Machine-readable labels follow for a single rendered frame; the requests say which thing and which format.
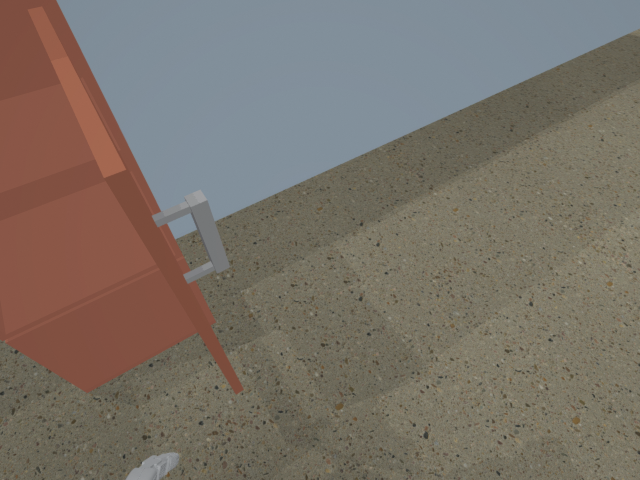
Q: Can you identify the left robot hand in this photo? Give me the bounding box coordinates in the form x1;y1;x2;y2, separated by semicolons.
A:
125;452;179;480

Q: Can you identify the handle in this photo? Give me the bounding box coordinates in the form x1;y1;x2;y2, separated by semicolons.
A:
152;190;230;284

